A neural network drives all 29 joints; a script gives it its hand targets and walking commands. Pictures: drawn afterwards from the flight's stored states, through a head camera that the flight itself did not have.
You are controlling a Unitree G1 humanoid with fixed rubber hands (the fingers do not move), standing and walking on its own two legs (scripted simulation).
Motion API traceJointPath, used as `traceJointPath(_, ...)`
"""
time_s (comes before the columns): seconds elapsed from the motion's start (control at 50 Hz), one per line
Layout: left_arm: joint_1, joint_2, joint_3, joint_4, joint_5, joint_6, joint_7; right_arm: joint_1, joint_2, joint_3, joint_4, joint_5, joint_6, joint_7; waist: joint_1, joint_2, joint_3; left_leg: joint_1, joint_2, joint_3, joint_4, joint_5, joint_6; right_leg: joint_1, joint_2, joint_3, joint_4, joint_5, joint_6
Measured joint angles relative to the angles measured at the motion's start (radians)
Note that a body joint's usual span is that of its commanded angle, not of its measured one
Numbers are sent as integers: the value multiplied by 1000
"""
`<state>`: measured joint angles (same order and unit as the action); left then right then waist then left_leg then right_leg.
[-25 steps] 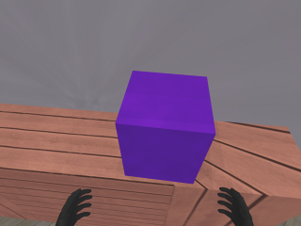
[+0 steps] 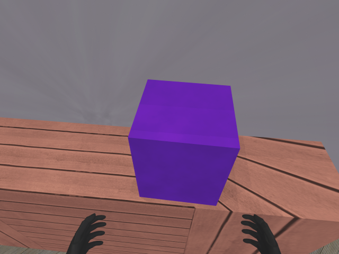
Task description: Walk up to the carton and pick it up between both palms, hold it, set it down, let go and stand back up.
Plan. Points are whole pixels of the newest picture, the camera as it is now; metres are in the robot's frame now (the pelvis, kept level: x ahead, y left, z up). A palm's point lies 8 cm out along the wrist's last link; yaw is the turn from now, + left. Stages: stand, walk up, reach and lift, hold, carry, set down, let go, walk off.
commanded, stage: set down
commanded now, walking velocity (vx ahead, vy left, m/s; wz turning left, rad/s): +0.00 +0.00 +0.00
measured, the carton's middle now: (182, 144) +0.39 -0.02 +0.05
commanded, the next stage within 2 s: let go in 0.12 s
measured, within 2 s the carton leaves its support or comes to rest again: neither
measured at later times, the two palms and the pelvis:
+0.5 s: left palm out of the picture +0.14 +0.21 -0.09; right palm out of the picture +0.13 -0.24 -0.09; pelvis -0.01 -0.01 +0.00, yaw -1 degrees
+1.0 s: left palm out of the picture +0.04 +0.25 -0.12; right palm out of the picture +0.05 -0.25 -0.13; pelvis -0.01 -0.01 -0.01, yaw +1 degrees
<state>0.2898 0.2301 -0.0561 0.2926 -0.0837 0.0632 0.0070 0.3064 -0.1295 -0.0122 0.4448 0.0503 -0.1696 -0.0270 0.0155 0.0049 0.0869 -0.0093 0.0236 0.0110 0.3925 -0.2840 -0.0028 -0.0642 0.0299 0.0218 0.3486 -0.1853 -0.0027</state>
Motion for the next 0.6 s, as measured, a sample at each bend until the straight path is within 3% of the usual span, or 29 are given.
traceJointPath(0.18,-30,-33,22,93,40,69,-6,-42,-7,-17,110,-40,32,15,6,15,7,17,0,8,5,0,0,9,0,5,16,-4,-1)
traceJointPath(0.28,-85,-43,41,245,72,115,3,-107,-30,-41,261,-106,45,47,7,17,28,-10,-2,11,35,-8,-2,-27,-3,5,65,-20,-4)
traceJointPath(0.42,-79,-26,33,224,46,50,36,-113,-27,-54,289,-94,-22,52,5,-1,27,-51,7,18,42,-4,-13,-76,6,8,83,-19,-14)
traceJointPath(0.6,-115,-35,39,221,61,72,27,-113,-28,-42,308,-82,-49,54,-3,-21,8,-56,15,17,36,1,-22,-83,12,2,81,-17,-22)
